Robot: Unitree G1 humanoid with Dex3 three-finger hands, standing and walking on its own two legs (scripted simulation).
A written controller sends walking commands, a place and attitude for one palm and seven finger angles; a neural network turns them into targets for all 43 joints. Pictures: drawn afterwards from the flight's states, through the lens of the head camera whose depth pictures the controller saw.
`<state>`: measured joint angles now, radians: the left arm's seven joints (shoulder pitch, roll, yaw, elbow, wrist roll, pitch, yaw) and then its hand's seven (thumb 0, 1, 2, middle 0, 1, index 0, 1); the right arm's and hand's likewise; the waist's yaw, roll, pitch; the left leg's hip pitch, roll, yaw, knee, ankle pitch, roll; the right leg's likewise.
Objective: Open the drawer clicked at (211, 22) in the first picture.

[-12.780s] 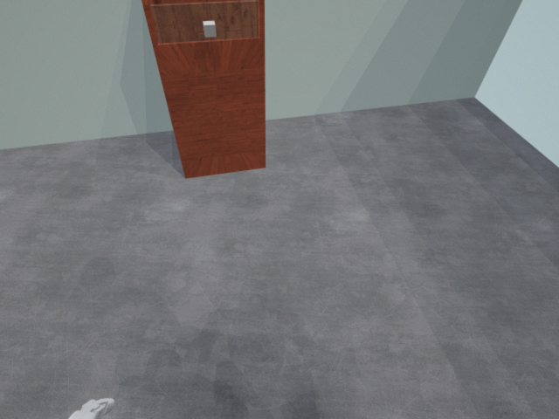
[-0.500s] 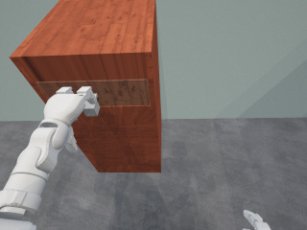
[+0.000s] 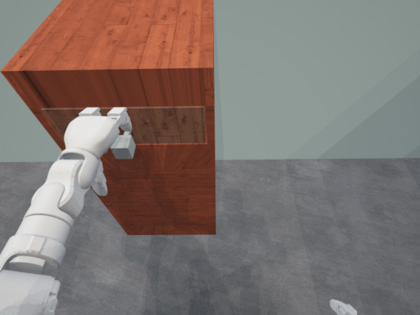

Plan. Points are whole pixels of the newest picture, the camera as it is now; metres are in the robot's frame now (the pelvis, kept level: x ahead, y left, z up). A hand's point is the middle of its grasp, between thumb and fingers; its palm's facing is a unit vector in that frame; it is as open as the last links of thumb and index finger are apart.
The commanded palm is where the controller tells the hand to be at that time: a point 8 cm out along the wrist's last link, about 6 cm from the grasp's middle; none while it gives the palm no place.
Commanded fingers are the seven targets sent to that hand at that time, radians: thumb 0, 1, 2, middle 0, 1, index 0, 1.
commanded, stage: move the hooked fingers above the handle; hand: left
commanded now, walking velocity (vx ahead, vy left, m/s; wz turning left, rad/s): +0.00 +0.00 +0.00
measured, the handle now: (125, 140) +0.49 +0.25 +0.00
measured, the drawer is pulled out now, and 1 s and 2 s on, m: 0.00 0.00 0.00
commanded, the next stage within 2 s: none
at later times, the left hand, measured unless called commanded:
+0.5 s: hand (119, 132) +0.46 +0.24 +0.07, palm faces -0.03 -0.01 -1.00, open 13.9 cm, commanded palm +0.44 +0.26 +0.13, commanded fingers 0.00 -0.50 0.30 -0.30 -1.20 -0.30 -1.20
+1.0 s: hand (107, 137) +0.44 +0.26 +0.07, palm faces -0.08 +0.01 -1.00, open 13.8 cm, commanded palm +0.44 +0.26 +0.13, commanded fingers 0.00 -0.50 0.30 -0.30 -1.20 -0.30 -1.20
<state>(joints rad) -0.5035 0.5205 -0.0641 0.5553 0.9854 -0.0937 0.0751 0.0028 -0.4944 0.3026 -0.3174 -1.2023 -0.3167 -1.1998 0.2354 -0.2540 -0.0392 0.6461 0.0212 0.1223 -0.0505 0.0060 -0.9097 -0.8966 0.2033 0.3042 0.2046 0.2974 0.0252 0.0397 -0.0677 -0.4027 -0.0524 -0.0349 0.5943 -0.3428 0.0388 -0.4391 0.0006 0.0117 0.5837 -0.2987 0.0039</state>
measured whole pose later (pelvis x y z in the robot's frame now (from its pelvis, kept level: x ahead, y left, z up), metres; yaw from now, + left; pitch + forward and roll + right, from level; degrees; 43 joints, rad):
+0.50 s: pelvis +0.00 -0.01 -0.01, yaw -1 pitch +14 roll -1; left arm -0.72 0.56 0.01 0.86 1.05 -0.14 0.16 0.00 -0.49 0.30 -0.33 -1.21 -0.32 -1.20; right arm 0.33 -0.26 -0.05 0.68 0.01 0.15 -0.04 0.00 -0.91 -0.90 0.20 0.30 0.21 0.30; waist -0.04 0.04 -0.10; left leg -0.53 -0.03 -0.02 0.65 -0.37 0.03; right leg -0.57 0.02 0.02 0.63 -0.31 -0.01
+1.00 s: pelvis -0.01 -0.01 -0.01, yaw -1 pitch +14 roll -1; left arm -0.72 0.62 0.01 0.92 1.05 -0.17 0.14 0.00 -0.49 0.30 -0.32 -1.20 -0.32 -1.20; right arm 0.31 -0.27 -0.05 0.66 0.02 0.13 -0.06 0.00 -0.91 -0.90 0.20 0.30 0.21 0.30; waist -0.05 0.04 -0.10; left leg -0.54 -0.02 -0.03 0.65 -0.35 0.02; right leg -0.57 0.03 0.01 0.62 -0.29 -0.01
